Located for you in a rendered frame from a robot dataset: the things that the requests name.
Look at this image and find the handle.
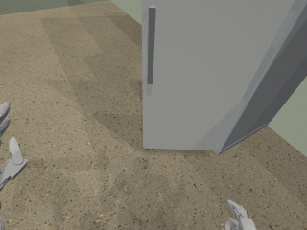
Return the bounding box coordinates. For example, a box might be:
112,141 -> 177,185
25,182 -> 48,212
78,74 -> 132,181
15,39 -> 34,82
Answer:
147,2 -> 156,84

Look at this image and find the fridge door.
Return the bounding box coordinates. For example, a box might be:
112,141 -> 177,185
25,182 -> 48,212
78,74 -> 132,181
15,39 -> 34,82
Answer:
141,0 -> 295,150

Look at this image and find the robot left hand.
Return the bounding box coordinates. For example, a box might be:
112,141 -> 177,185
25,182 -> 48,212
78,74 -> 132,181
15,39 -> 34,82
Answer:
0,102 -> 28,191

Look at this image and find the robot right hand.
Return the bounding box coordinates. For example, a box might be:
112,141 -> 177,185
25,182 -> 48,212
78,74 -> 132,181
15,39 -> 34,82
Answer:
223,200 -> 257,230

